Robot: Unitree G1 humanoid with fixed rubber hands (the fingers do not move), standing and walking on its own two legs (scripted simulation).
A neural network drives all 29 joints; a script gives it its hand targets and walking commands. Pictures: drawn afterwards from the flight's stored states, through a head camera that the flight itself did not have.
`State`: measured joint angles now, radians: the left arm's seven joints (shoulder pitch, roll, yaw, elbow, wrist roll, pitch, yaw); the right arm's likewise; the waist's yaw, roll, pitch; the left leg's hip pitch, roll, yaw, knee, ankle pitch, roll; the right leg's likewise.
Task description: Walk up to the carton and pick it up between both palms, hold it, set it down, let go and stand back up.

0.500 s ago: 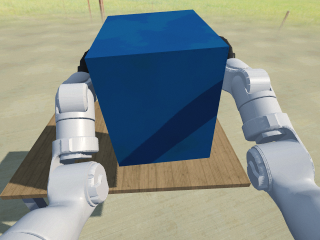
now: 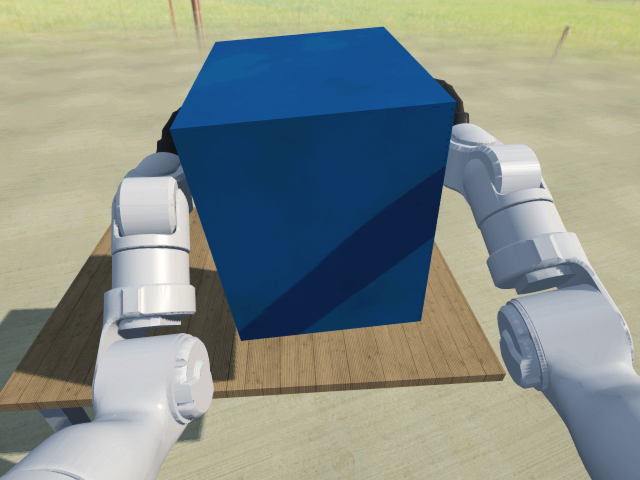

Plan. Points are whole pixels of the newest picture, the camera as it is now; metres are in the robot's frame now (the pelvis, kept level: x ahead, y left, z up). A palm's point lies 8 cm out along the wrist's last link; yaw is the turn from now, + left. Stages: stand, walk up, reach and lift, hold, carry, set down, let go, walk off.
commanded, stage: hold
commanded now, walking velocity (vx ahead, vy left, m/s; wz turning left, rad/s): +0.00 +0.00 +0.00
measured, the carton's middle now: (315, 177) +0.40 +0.01 +0.24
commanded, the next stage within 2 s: none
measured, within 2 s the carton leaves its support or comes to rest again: neither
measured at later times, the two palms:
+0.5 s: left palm (172, 162) +0.35 +0.17 +0.29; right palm (457, 139) +0.36 -0.15 +0.31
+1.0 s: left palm (176, 172) +0.36 +0.17 +0.27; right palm (454, 144) +0.36 -0.15 +0.30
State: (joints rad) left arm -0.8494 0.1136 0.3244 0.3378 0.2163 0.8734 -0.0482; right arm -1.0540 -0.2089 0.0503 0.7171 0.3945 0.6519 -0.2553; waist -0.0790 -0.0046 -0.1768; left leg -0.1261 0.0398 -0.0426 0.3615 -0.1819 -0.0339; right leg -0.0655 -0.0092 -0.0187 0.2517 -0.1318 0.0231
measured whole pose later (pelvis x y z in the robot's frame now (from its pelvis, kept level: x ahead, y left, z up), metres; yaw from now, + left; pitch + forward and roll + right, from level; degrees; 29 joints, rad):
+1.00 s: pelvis +0.00 +0.00 +0.00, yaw +0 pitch -4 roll -1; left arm -0.82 0.09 0.32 0.29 0.22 0.89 -0.04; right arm -1.04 -0.21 0.04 0.69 0.40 0.66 -0.25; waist -0.08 -0.01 -0.16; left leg -0.12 0.04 -0.04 0.36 -0.18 -0.03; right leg -0.06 -0.01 -0.01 0.25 -0.13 0.02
